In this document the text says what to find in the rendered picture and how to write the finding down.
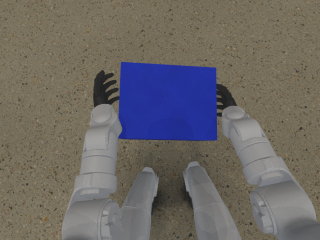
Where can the right robot forearm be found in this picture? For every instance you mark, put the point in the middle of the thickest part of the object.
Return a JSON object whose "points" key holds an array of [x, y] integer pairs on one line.
{"points": [[261, 165]]}

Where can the robot right upper arm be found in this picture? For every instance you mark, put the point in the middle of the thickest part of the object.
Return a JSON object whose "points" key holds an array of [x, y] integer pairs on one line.
{"points": [[283, 210]]}

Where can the robot left thigh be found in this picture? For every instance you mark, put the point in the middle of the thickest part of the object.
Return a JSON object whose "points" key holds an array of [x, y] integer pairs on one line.
{"points": [[137, 207]]}

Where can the robot left upper arm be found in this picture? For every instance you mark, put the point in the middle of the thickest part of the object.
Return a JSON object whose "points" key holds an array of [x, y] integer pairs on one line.
{"points": [[98, 219]]}

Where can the carton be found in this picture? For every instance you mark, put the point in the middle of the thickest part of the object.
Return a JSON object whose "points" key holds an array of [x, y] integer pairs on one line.
{"points": [[167, 102]]}

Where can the right robot hand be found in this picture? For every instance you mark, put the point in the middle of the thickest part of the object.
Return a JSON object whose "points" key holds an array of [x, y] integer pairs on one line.
{"points": [[227, 100]]}

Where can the left robot forearm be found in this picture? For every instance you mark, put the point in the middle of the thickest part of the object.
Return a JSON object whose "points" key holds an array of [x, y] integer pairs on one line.
{"points": [[97, 179]]}

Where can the left robot hand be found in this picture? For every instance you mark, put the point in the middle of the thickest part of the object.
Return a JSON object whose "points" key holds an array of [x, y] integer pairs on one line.
{"points": [[100, 96]]}

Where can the robot right foot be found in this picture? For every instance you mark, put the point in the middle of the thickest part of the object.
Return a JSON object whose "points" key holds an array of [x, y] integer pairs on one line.
{"points": [[190, 199]]}

